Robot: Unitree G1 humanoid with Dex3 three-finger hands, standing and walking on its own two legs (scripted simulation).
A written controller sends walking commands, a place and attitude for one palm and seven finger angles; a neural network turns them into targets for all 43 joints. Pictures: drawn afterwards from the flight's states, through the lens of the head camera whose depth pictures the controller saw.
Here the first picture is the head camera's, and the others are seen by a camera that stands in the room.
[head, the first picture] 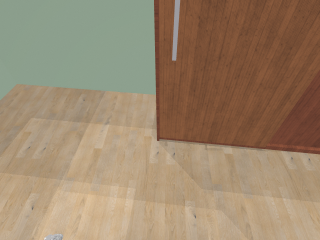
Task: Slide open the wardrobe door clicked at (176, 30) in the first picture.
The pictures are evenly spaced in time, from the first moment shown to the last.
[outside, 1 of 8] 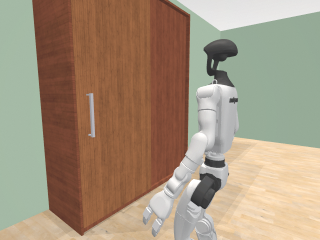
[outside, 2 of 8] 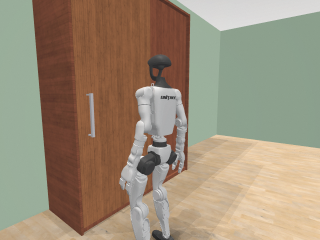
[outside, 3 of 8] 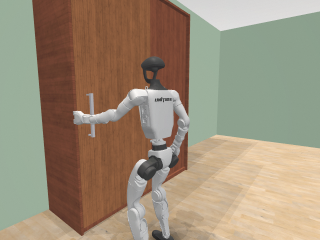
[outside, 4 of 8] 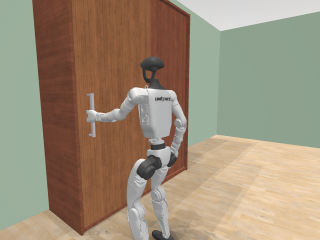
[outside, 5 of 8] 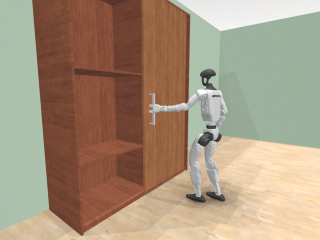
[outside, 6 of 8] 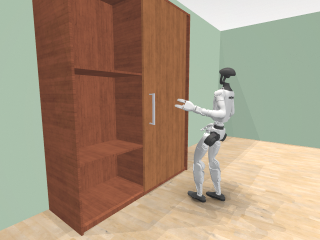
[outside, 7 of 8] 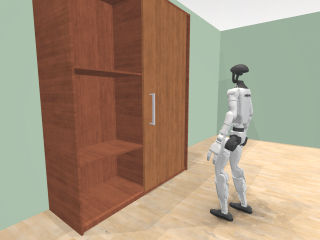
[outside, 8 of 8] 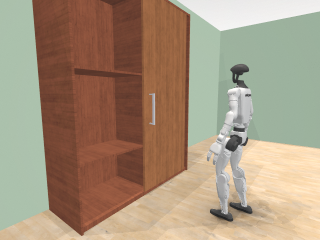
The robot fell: no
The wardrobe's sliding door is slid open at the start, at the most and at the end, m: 0.00 0.70 0.70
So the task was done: yes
